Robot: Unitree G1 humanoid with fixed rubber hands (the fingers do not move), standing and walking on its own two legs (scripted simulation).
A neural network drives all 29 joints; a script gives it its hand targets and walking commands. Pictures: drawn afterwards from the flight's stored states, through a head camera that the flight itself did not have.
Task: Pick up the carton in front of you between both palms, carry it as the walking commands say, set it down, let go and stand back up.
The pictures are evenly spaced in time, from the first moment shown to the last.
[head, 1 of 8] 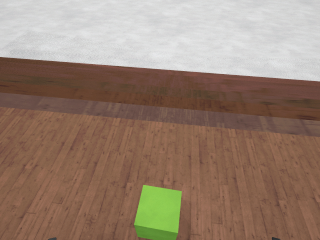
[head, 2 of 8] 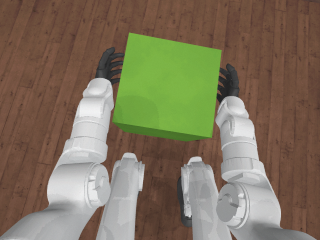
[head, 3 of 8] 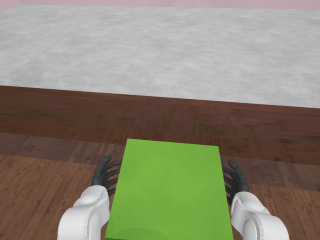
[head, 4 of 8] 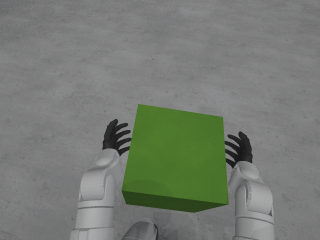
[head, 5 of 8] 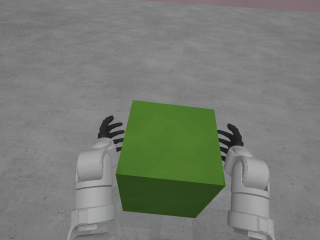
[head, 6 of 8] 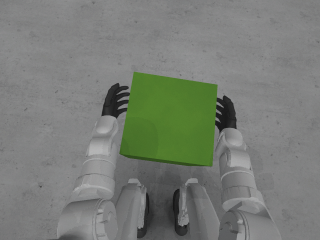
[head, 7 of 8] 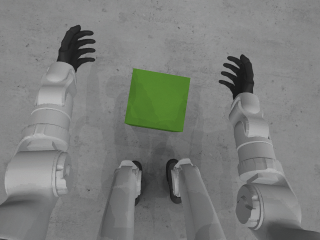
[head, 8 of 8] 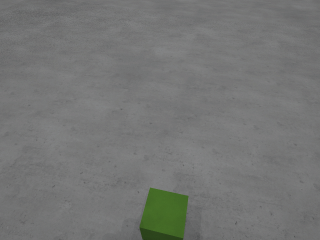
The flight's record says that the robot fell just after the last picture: no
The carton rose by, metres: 0.68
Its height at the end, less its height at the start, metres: -0.76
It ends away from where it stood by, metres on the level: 3.60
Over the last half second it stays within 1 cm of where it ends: yes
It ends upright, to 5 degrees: yes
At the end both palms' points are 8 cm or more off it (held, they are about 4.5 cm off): yes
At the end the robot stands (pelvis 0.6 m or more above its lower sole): yes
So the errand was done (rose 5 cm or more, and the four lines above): yes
